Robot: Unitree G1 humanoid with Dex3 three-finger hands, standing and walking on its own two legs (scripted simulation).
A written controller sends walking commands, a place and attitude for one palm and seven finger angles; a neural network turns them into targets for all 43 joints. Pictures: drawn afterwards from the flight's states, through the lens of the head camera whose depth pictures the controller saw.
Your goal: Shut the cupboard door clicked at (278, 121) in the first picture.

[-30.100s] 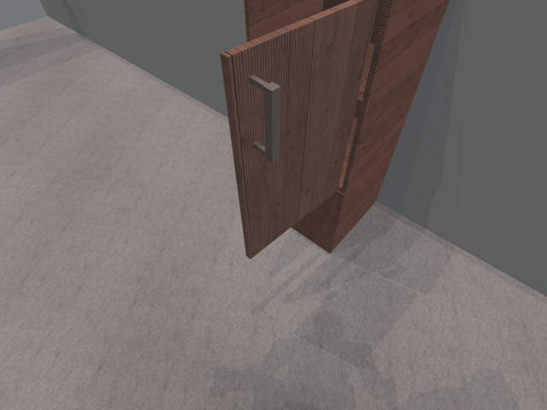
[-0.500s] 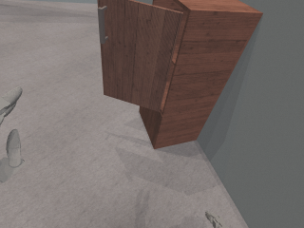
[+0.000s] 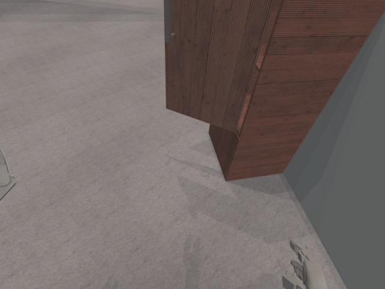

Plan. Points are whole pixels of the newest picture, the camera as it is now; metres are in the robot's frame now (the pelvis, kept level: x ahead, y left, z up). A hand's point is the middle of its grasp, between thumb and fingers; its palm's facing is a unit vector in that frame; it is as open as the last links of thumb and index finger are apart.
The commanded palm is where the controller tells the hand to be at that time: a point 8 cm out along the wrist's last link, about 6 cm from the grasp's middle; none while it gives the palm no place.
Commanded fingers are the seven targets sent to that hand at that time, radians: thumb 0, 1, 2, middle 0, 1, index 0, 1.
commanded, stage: stop stepping back and stand still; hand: left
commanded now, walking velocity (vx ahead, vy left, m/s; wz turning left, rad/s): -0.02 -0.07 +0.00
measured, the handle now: (170, 18) +0.98 +0.14 +0.14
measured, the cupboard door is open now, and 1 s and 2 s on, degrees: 54 54 54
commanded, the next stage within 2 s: let the arm hang, fingers relaxed in 0.50 s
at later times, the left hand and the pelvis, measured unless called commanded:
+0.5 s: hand (8, 177) +0.22 +0.28 +0.18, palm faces +0.44 -0.78 -0.45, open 7.4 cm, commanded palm +0.16 +0.32 +0.19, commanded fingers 0.00 0.90 0.90 -0.20 -0.30 -0.20 -0.30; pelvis +0.01 +0.02 +0.01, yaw -1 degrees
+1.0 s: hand out of the picture -0.02 +0.21 -0.17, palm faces +0.04 -0.98 -0.17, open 7.0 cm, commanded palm none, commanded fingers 0.00 0.90 0.90 -0.20 -0.30 -0.20 -0.30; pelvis -0.03 +0.03 +0.01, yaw +2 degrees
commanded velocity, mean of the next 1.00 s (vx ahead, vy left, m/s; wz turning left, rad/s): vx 0.00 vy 0.00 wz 0.00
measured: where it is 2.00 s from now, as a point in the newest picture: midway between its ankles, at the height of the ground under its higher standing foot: outside the picture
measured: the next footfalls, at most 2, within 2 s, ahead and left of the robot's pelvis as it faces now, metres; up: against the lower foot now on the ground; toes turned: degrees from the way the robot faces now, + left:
none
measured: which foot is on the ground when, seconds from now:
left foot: down 0.00-1.00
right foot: down 0.00-1.00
